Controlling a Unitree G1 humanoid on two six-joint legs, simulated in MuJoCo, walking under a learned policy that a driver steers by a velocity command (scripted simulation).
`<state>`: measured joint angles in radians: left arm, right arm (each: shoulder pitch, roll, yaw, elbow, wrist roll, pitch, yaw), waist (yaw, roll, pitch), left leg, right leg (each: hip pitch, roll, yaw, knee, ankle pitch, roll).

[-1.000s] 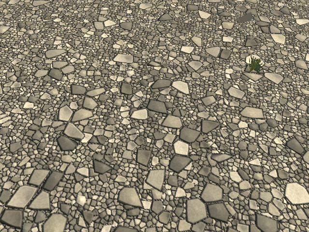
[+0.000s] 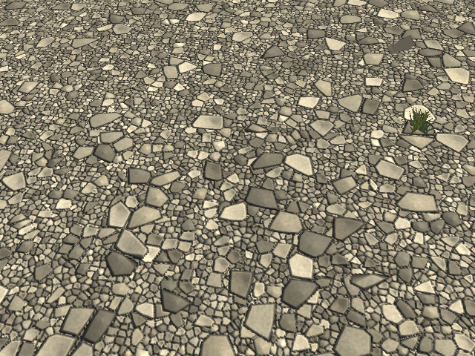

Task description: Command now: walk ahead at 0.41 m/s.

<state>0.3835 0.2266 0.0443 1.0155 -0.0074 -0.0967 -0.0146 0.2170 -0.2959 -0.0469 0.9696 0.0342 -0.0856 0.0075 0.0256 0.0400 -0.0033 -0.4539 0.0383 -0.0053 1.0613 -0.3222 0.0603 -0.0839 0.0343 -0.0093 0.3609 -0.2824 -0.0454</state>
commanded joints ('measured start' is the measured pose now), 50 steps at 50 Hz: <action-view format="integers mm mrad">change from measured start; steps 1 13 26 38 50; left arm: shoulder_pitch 40 53 -107 -478 -227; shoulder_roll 103 197 105 119 117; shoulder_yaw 6 36 27 14 31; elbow -30 -11 -119 -258 -166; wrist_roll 5 -6 -1 -9 20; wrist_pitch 0 27 22 -26 -27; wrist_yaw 7 36 38 -11 7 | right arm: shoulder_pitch -120 -235 -18 214 122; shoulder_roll -52 -97 -87 -126 -23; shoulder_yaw -13 -19 -22 -37 -38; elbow -89 -189 -67 -9 -141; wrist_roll -14 -7 -40 -9 2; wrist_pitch -21 -14 -35 17 40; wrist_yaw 19 37 21 -25 -18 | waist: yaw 18 -56 -3 -87 -27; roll -137 -156 15 14 -147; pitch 82 46 51 82 1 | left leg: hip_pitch -340 40 211 446 -173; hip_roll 76 -36 170 187 109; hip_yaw -14 49 -184 -190 -88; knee -60 -519 -979 -839 103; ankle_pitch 118 281 187 329 22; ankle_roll -19 22 186 130 -28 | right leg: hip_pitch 187 168 -540 -500 -55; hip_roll -253 -285 -207 -96 -314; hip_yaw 255 71 79 62 158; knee -219 -103 676 101 -203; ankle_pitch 244 714 126 332 184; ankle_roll -136 -85 22 50 -127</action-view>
